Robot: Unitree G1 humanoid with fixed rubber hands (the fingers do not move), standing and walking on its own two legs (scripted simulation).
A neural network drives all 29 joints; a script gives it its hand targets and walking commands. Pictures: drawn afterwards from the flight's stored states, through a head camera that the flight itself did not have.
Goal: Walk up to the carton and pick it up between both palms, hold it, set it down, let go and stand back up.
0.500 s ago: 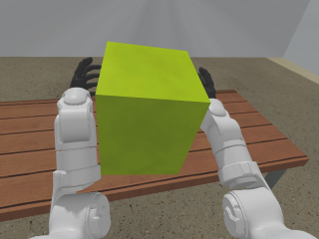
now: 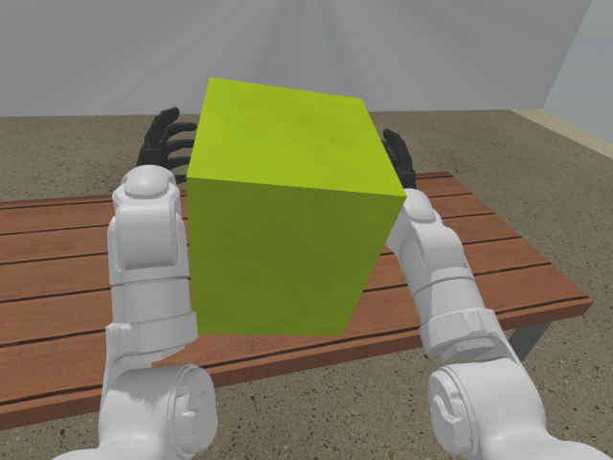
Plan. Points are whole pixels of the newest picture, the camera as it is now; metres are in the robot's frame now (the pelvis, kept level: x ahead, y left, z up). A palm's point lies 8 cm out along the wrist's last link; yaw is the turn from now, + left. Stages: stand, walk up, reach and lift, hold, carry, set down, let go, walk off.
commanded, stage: hold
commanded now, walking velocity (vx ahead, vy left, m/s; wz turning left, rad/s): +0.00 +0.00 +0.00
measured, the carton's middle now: (279, 213) +0.38 +0.00 +0.19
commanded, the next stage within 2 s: set down in 2.00 s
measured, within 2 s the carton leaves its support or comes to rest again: neither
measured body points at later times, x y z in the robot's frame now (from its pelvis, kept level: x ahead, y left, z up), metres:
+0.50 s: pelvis +0.00 +0.00 +0.00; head -0.06 +0.02 +0.44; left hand +0.37 +0.15 +0.26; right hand +0.38 -0.15 +0.24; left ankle +0.06 +0.09 -0.75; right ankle +0.00 -0.09 -0.75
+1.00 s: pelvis +0.00 +0.00 +0.00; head -0.06 +0.02 +0.44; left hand +0.37 +0.15 +0.26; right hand +0.38 -0.15 +0.24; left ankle +0.06 +0.09 -0.75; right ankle +0.00 -0.09 -0.75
